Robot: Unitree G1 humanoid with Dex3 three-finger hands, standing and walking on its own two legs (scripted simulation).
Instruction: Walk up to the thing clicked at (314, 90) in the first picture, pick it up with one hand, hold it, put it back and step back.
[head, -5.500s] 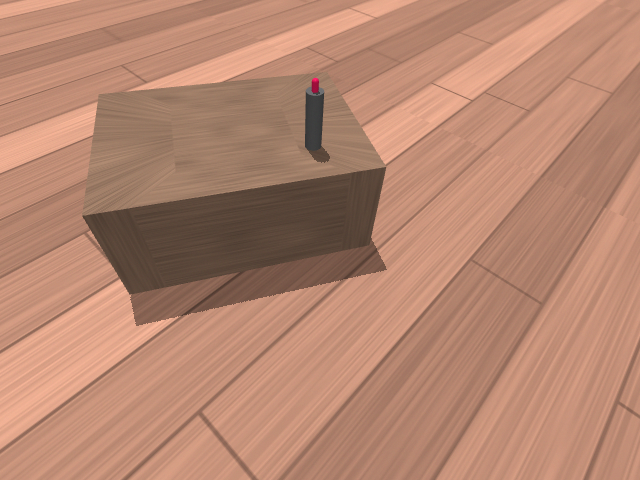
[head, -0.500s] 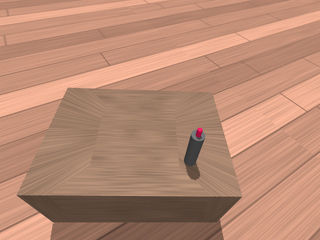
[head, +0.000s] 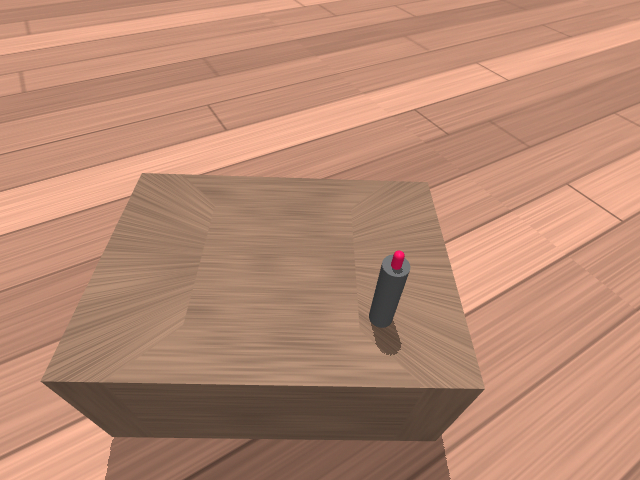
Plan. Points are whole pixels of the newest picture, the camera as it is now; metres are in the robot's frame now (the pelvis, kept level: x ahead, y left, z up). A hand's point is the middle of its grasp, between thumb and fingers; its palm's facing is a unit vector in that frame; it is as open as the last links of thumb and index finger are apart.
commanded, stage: stand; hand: right
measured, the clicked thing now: (389, 288) +0.54 -0.16 -0.24
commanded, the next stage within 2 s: go down in 1.44 s
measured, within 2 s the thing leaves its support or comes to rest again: neither
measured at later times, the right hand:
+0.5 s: hand out of the picture +0.08 -0.25 -0.16, palm faces -0.02 +0.94 -0.33, open 7.4 cm
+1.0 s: hand out of the picture +0.10 -0.25 -0.16, palm faces -0.03 +0.94 -0.33, open 7.4 cm
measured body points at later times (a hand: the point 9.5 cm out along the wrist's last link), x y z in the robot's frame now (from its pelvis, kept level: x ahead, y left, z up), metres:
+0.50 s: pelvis +0.01 +0.00 +0.00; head +0.02 +0.00 +0.45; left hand +0.09 +0.30 -0.13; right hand +0.08 -0.30 -0.13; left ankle +0.01 +0.12 -0.75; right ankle +0.01 -0.13 -0.75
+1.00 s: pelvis +0.02 +0.00 +0.00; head +0.03 +0.00 +0.45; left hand +0.09 +0.30 -0.13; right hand +0.10 -0.30 -0.13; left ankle +0.01 +0.12 -0.75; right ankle +0.01 -0.13 -0.75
